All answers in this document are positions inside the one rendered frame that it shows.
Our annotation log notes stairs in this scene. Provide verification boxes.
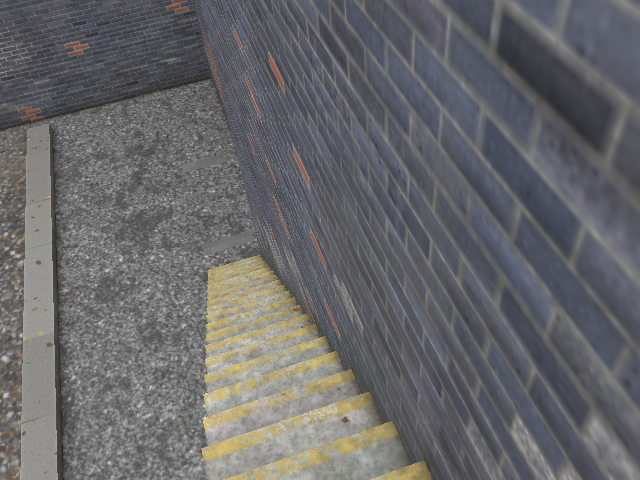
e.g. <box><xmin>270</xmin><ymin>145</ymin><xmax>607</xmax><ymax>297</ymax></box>
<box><xmin>201</xmin><ymin>254</ymin><xmax>433</xmax><ymax>480</ymax></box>

